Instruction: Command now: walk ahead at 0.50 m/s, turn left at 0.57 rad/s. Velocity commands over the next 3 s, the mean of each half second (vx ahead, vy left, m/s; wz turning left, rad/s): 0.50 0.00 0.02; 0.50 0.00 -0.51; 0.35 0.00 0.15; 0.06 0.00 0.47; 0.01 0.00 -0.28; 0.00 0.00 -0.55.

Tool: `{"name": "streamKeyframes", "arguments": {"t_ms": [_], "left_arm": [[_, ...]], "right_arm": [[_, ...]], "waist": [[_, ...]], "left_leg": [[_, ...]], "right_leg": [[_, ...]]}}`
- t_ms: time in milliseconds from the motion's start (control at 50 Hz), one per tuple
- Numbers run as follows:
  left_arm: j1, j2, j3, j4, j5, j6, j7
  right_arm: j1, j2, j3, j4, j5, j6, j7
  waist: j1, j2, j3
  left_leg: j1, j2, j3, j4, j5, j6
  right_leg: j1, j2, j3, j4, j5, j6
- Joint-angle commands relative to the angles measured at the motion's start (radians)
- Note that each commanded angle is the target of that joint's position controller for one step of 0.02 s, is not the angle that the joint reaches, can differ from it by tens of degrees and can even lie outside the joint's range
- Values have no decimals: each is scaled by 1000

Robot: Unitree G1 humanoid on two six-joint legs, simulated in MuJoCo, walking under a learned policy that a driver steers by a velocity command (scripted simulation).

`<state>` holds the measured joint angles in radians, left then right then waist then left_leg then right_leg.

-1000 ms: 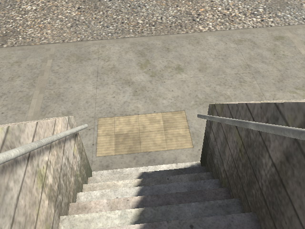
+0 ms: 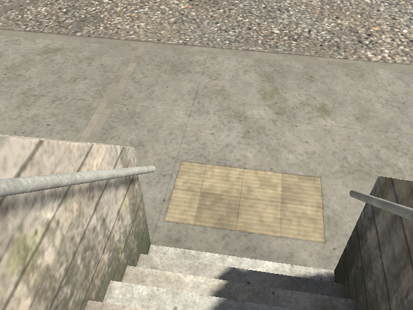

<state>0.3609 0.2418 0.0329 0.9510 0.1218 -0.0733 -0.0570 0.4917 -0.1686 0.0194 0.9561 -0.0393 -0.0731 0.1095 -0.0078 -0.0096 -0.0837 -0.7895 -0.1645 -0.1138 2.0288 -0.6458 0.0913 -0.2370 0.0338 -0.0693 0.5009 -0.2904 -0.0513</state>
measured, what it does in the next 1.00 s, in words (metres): goes down, turning right: left foot 0.22 m lower, then right foot 0.22 m lower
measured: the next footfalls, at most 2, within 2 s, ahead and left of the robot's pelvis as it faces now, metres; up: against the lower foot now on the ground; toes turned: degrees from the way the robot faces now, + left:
left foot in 0.34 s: +0.27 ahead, +0.11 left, -0.22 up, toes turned +6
right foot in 0.90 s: +0.46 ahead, -0.17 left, -0.44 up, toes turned -21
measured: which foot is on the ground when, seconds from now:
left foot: up 0.00-0.32, down 0.34-0.90, up 0.92-1.00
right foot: down 0.00-0.36, up 0.38-0.88, down 0.90-1.00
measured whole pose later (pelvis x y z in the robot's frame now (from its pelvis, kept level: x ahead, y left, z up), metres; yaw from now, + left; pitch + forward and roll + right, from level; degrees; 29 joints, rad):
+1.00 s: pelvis +0.45 -0.06 -0.43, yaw -19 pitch +0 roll +1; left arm 0.34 0.27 0.08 1.14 0.11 -0.11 -0.06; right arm 0.46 -0.21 -0.01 1.08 -0.05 -0.06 0.09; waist -0.02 -0.01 0.00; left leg -0.56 0.09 0.00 1.94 -0.78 0.04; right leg -0.20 0.01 -0.02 0.44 -0.26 -0.03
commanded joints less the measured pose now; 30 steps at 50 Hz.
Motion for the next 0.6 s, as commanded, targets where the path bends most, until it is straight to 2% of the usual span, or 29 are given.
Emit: {"name": "streamKeyframes", "arguments": {"t_ms": [20,40,60,80,100,120,140,160,180,200,220,240,260,280,300,320,340,360,380,400,420,440,460,480,520,540,560,580,600], "left_arm": [[141,-175,-57,29,15,0,26],[91,-171,-67,14,-17,-35,49],[104,-114,-62,46,-18,-64,60],[88,-44,-58,60,-15,-82,61],[108,-27,-62,65,-30,-95,75],[145,20,-60,86,-23,-110,78],[82,53,-56,34,-18,-115,83],[96,67,-63,47,-15,-112,68],[83,94,-63,47,-19,-105,53],[118,117,-57,51,-38,-95,45],[214,70,-29,80,-198,-34,78],[273,58,-36,94,-157,14,99],[299,55,-26,106,-112,38,116],[364,100,-54,149,-10,9,50],[251,115,-39,116,-19,9,7],[244,108,-36,129,-24,12,-27],[272,108,-32,152,-24,17,-78],[351,70,-4,177,-71,5,-110],[360,28,-15,126,-105,-16,-111],[264,24,-25,60,-115,-25,-87],[222,6,-42,16,-118,-26,-52],[173,20,-48,27,-113,-28,-27],[224,-28,-61,66,-79,-14,-6],[237,-24,-47,95,-60,0,-14],[236,-45,-39,131,-21,12,-62],[262,-45,-37,135,-20,1,-75],[203,-39,-40,90,7,-9,-74],[142,-27,-37,64,6,-7,-63],[101,-14,-40,58,-1,-10,-46]], "right_arm": [[31,-9,19,-68,-47,12,-6],[14,-30,4,-37,-27,-5,17],[-51,-12,-6,-16,-43,-4,36],[-32,37,19,-15,-58,-3,60],[-29,-2,17,-16,-79,-8,74],[-112,-73,-2,-50,-81,-7,66],[-173,-101,-1,-70,-79,-10,37],[-174,-99,-2,-65,-86,-6,12],[-205,-133,-7,-83,-89,2,-1],[-275,-162,-4,-105,-86,21,-7],[-426,-87,-19,-117,70,38,-80],[-509,-69,-6,-154,103,34,-96],[-475,-84,-18,-147,109,21,-97],[-394,-69,20,-121,-131,37,-18],[-248,-102,-3,-91,-128,39,-4],[-3,-178,-34,0,-93,25,-12],[267,-270,-87,106,-66,4,-19],[393,-316,-111,124,-86,19,-12],[300,-383,-126,120,-77,23,0],[206,-359,-123,85,-89,30,-1],[74,-337,-119,71,-86,47,3],[19,-211,-86,79,-96,44,3],[-8,17,-15,74,-122,20,-20],[19,63,5,82,-106,-7,-46],[-12,7,11,87,-57,-48,-84],[-13,-24,17,97,-78,-63,-81],[-23,2,30,104,-74,-81,-94],[53,-27,27,151,-82,-88,-98],[52,-47,31,159,-67,-95,-103]], "waist": [[-19,107,304],[-32,105,290],[-23,-52,266],[-58,-136,196],[-26,-57,190],[-7,-35,221],[5,49,161],[-15,-14,154],[-24,-61,167],[12,-46,203],[119,95,141],[201,77,190],[213,47,238],[124,-95,308],[41,-33,289],[-42,90,211],[-125,194,95],[-148,341,-119],[-94,214,-230],[-109,112,-160],[-74,95,-47],[-41,-43,120],[26,-132,219],[45,-94,293],[71,94,224],[99,107,195],[86,74,160],[52,68,179],[38,-22,173]], "left_leg": [[-595,310,-89,-463,557,11],[-216,285,36,-829,896,15],[112,256,140,-837,1069,3],[264,237,152,-677,1130,-26],[158,260,69,-833,1216,-18],[81,256,45,-898,1188,-13],[222,229,73,-1176,1380,-9],[410,188,137,-1136,1349,-32],[398,179,140,-1145,1217,-53],[259,203,113,-1241,1134,-73],[209,176,159,-1527,1223,-79],[195,202,135,-1696,1166,-92],[227,231,118,-1844,1174,-93],[269,285,47,-1836,946,-35],[441,312,-1,-1888,908,-32],[743,298,81,-1964,1087,-14],[1139,315,129,-1894,1153,32],[1535,438,48,-1429,1571,198],[1586,550,35,-1312,1680,240],[1473,561,-23,-1376,1385,249],[1199,667,-228,-1543,752,303],[931,611,-168,-1644,442,251],[631,586,-96,-1640,497,218],[394,493,31,-1666,601,201],[142,358,145,-1569,534,123],[65,391,96,-1537,549,141],[188,400,90,-1539,572,130],[286,462,35,-1499,570,161],[320,446,89,-1432,510,146]], "right_leg": [[63,-394,222,-60,475,-214],[-282,-246,31,-45,501,-160],[-550,-155,-47,2,358,-115],[-649,-139,-32,30,279,-86],[-543,-146,9,66,177,-78],[-472,-185,104,107,159,-96],[-501,-120,29,194,33,-67],[-605,-125,71,219,32,-91],[-557,-152,110,246,26,-114],[-394,-201,193,292,31,-142],[-59,-161,138,395,135,-110],[36,-144,175,459,204,-127],[74,-144,198,536,271,-148],[-22,-257,466,452,143,-197],[-98,-252,502,563,85,-231],[-202,-169,432,761,58,-199],[-409,-49,318,1083,54,-110],[-773,127,222,1577,-519,-32],[-931,58,149,1669,-557,-28],[-1065,30,144,1556,-476,-18],[-1123,-44,216,1551,-337,-18],[-1139,-76,234,1511,-189,-46],[-1014,-196,323,1080,195,-69],[-796,-185,260,900,355,-71],[-528,-133,132,832,585,-53],[-465,-125,135,928,597,-34],[-554,-169,208,712,669,-45],[-638,-171,223,672,669,-24],[-621,-166,240,452,819,-3]]}}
